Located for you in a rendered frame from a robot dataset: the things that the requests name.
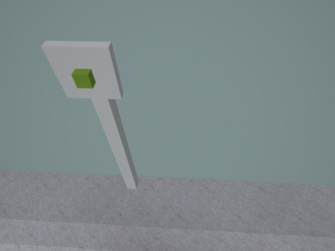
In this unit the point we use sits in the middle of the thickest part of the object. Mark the panel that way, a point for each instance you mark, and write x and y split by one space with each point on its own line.
66 56

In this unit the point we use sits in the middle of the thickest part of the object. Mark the button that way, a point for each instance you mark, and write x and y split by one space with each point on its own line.
83 78

